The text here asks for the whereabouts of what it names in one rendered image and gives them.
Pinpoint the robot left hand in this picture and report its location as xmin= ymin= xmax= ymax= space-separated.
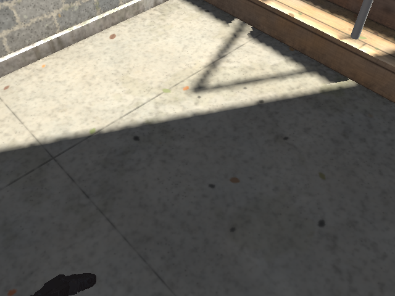
xmin=31 ymin=273 xmax=96 ymax=296

